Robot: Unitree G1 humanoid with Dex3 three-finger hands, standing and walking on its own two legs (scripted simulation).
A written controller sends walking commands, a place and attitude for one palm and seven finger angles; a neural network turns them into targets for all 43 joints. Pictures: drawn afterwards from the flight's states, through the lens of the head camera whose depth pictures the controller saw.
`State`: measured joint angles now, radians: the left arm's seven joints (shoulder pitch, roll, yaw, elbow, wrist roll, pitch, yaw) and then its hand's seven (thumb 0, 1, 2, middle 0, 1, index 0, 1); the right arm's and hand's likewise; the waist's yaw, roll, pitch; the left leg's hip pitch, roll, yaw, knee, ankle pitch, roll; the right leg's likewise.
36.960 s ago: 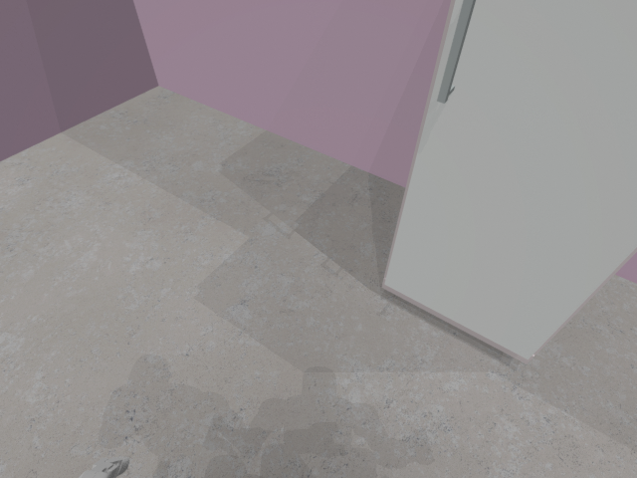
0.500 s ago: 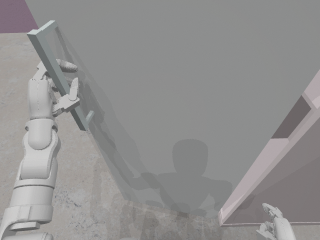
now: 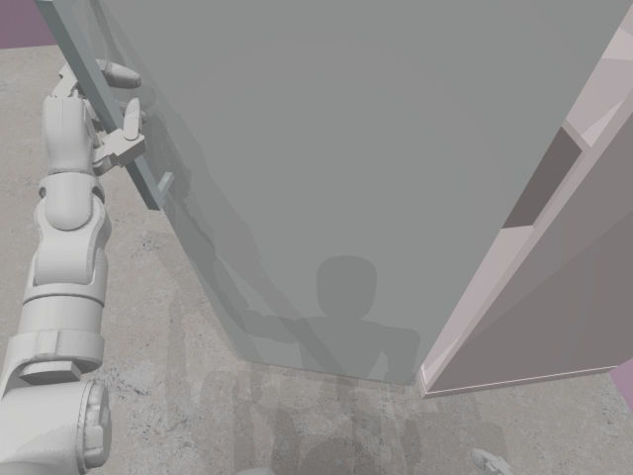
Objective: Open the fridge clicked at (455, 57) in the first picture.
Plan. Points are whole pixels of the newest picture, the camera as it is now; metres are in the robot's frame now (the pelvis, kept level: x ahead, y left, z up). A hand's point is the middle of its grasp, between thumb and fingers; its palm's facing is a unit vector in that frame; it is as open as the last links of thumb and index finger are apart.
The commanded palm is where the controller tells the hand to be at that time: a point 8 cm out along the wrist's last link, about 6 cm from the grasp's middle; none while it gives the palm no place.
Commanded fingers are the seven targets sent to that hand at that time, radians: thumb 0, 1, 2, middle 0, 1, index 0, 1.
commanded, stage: stop walking and hold the door back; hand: left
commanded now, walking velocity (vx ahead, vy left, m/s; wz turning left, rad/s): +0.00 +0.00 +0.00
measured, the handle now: (124, 115) +0.46 +0.23 +0.21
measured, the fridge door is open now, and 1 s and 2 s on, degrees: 74 75 72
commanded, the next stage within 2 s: loosen the grip on the handle in 0.82 s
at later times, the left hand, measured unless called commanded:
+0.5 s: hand (126, 154) +0.41 +0.21 +0.20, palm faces +0.16 -0.97 -0.20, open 5.4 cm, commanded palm +0.38 +0.28 +0.19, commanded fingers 0.00 0.90 0.90 -0.45 -1.40 -0.45 -1.40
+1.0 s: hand (123, 145) +0.42 +0.22 +0.21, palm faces +0.10 -0.95 -0.30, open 5.9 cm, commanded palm +0.37 +0.27 +0.20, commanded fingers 0.00 0.30 0.61 -0.45 -1.40 -0.45 -1.40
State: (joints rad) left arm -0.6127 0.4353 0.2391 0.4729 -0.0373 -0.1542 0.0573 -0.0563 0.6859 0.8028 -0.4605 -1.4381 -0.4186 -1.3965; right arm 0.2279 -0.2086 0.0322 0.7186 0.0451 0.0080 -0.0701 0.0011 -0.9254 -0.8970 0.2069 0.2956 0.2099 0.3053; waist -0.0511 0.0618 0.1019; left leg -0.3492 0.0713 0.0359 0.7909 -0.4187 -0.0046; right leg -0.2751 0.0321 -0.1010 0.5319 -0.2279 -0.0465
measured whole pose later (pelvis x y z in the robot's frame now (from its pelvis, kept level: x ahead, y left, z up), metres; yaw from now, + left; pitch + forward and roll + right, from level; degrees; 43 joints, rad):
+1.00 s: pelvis -0.01 +0.04 +0.01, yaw -3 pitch +0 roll +0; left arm -0.67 0.41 0.20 0.56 0.05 -0.17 -0.07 -0.13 0.57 0.79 -0.49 -1.41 -0.43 -1.40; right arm 0.22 -0.22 -0.03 0.70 0.02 -0.08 -0.06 0.01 -0.91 -0.90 0.20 0.29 0.21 0.30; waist -0.01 -0.02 0.04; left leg -0.31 0.03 0.05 0.51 -0.20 0.00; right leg -0.30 -0.02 -0.02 0.49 -0.18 0.00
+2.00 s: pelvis +0.05 +0.03 +0.00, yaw -2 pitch +5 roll -1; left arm -0.43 0.47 0.41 0.38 -0.14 -0.16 -0.23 -0.02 -0.56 0.20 -0.26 -1.15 -0.25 -1.15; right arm 0.26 -0.24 0.01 0.66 0.03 -0.09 -0.08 0.01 -0.91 -0.90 0.20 0.29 0.21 0.30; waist 0.02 0.02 -0.08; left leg -0.38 0.03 0.01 0.64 -0.35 0.00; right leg -0.36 -0.02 -0.04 0.60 -0.34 0.01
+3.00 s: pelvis +0.03 +0.03 +0.00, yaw -1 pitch +2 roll -1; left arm -0.11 0.45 0.47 0.06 -0.25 -0.12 -0.31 -0.02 -0.56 0.20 -0.26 -1.15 -0.25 -1.15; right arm 0.22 -0.24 0.06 0.62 0.04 -0.18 -0.12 0.01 -0.91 -0.90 0.20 0.30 0.21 0.30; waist 0.07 0.03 -0.06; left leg -0.33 0.03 -0.01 0.63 -0.33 -0.01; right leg -0.31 -0.01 -0.06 0.60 -0.32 0.00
